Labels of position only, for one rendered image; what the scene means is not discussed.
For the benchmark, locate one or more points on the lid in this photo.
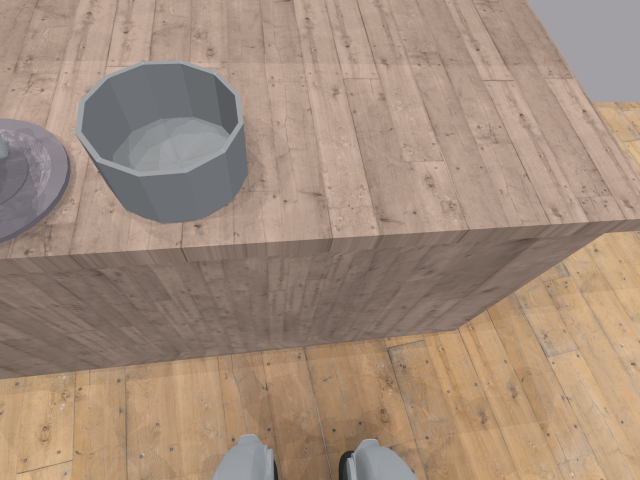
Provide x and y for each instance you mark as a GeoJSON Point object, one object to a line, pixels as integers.
{"type": "Point", "coordinates": [33, 176]}

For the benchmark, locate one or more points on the pot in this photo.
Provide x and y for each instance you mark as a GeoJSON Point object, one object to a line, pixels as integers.
{"type": "Point", "coordinates": [167, 137]}

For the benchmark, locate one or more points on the robot right thigh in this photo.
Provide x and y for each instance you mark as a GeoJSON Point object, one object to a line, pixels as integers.
{"type": "Point", "coordinates": [377, 463]}

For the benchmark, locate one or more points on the table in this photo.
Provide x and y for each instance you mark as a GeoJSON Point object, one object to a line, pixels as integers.
{"type": "Point", "coordinates": [411, 163]}

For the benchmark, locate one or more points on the robot right shin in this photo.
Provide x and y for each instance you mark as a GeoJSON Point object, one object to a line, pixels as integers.
{"type": "Point", "coordinates": [367, 443]}

